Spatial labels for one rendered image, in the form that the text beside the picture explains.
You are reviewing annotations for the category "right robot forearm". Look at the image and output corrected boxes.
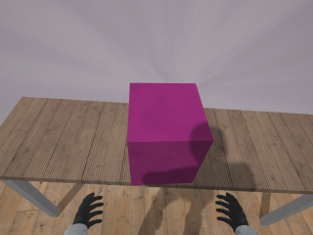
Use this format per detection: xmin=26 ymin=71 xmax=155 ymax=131
xmin=235 ymin=225 xmax=258 ymax=235

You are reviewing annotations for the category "carton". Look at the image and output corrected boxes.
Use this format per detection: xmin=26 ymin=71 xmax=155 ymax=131
xmin=127 ymin=82 xmax=214 ymax=185

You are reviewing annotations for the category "table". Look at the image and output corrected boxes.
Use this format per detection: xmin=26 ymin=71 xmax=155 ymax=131
xmin=0 ymin=96 xmax=313 ymax=226

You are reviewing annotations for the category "left robot forearm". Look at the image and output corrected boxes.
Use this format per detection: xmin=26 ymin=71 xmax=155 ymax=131
xmin=64 ymin=223 xmax=88 ymax=235

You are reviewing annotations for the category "robot left hand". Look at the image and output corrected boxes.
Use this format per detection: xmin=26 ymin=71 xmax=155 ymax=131
xmin=72 ymin=192 xmax=104 ymax=230

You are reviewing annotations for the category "robot right hand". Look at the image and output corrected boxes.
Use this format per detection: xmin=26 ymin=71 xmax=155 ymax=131
xmin=215 ymin=192 xmax=248 ymax=233

